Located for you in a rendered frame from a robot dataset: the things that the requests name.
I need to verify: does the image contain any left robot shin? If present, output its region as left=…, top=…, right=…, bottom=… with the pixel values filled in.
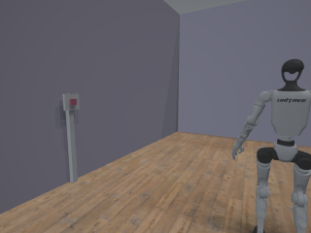
left=256, top=185, right=267, bottom=233

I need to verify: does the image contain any humanoid robot head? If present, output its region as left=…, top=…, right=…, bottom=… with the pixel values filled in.
left=277, top=59, right=306, bottom=91

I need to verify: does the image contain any panel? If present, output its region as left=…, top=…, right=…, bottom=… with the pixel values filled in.
left=62, top=93, right=80, bottom=183

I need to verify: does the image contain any robot left forearm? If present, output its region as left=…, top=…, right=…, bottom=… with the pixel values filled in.
left=236, top=116, right=254, bottom=145

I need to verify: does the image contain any robot left upper arm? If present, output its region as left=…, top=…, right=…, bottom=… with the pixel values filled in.
left=247, top=90, right=274, bottom=126

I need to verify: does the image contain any button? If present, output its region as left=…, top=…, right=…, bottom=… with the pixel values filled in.
left=69, top=98, right=77, bottom=106

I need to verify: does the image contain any robot left hand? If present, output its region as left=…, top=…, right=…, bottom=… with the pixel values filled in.
left=231, top=142, right=245, bottom=160

